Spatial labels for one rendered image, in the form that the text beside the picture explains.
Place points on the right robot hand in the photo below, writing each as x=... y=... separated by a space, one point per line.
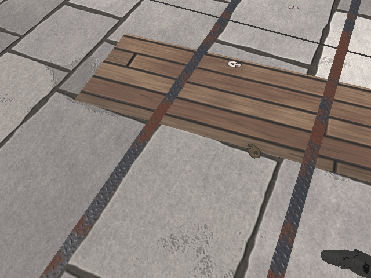
x=357 y=261

